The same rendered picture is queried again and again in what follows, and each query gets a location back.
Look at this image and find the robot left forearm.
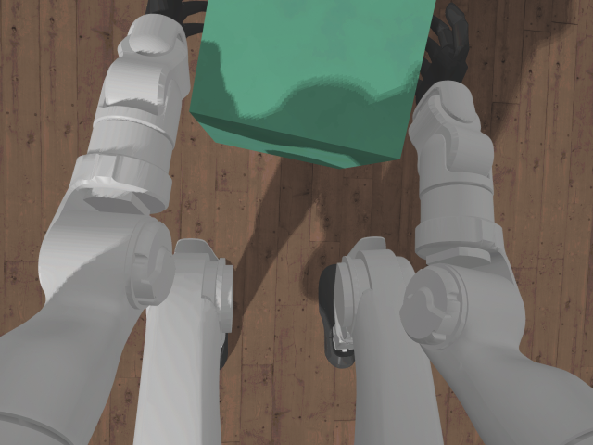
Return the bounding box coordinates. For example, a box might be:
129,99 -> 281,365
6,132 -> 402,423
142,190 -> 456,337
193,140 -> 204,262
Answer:
38,14 -> 191,290

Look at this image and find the robot left hand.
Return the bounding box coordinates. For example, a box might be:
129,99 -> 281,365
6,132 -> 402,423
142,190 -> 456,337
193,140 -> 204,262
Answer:
145,0 -> 208,38

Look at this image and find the carton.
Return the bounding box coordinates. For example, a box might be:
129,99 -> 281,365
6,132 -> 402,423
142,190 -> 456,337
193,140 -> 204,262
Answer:
189,0 -> 436,169

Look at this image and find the robot left thigh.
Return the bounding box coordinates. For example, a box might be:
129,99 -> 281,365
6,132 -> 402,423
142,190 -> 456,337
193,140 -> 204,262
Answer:
133,253 -> 233,445

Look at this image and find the robot right hand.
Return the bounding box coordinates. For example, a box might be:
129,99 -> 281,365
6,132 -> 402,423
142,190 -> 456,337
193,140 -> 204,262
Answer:
415,3 -> 470,106

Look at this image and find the robot right upper arm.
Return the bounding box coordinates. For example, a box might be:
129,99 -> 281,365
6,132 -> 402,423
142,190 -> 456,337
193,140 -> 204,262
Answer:
399,263 -> 593,445

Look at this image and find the robot left upper arm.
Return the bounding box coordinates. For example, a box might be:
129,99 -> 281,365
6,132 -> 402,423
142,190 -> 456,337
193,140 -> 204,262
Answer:
0,210 -> 176,445

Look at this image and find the robot right shin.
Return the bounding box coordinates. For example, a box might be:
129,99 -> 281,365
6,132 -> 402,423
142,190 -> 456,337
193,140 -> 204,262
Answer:
333,236 -> 415,350

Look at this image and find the robot right forearm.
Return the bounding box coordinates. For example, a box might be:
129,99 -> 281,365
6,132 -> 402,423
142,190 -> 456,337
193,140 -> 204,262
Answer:
409,81 -> 521,295

